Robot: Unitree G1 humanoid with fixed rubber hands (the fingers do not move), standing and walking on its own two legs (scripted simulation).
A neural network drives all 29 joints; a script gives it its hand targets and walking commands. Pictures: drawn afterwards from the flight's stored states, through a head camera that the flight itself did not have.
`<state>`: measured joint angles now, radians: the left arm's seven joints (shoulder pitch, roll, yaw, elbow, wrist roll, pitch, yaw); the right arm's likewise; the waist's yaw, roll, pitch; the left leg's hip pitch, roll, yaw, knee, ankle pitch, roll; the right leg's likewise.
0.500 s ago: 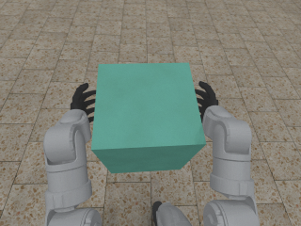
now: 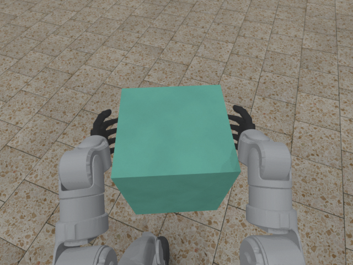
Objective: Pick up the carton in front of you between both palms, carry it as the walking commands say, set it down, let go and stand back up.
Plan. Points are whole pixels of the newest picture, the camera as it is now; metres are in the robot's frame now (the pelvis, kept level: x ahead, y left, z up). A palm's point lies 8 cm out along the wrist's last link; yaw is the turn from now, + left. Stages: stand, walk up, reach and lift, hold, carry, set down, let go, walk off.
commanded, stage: carry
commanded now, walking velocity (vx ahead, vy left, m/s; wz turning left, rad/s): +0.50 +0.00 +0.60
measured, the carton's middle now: (174, 155) +0.36 +0.01 +0.01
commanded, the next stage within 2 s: none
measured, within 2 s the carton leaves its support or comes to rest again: neither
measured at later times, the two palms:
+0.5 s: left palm (146, 44) +0.67 +0.09 +0.10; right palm (256, 46) +0.64 -0.20 +0.11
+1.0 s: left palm out of the picture +0.98 -0.03 +0.11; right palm (274, 6) +0.87 -0.31 +0.10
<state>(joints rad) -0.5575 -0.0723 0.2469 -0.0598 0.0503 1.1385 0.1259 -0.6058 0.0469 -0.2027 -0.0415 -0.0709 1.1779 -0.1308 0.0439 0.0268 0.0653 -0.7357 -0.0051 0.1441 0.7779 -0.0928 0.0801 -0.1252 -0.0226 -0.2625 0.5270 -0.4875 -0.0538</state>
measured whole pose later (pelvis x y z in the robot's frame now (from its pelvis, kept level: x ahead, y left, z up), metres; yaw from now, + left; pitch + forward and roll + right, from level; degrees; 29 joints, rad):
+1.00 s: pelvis +0.68 -0.08 +0.01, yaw -21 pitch +4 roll +0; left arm -0.14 -0.13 0.09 -0.35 0.10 1.20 0.09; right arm -0.12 0.13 -0.10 -0.36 -0.11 1.20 -0.09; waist 0.01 0.01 -0.15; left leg -0.59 0.08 0.08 0.53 -0.06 -0.08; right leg 0.02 0.07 0.08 0.30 -0.39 -0.07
